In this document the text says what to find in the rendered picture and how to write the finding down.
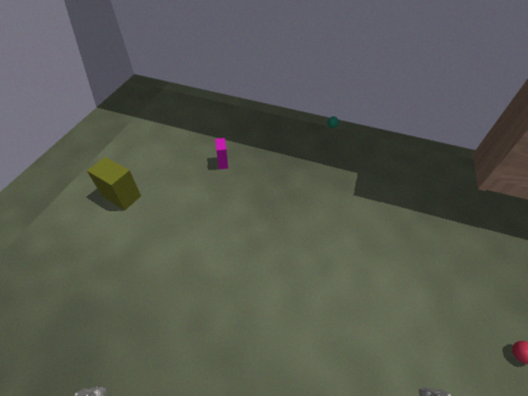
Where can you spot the bookshelf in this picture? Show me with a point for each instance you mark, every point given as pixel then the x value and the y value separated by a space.
pixel 501 160

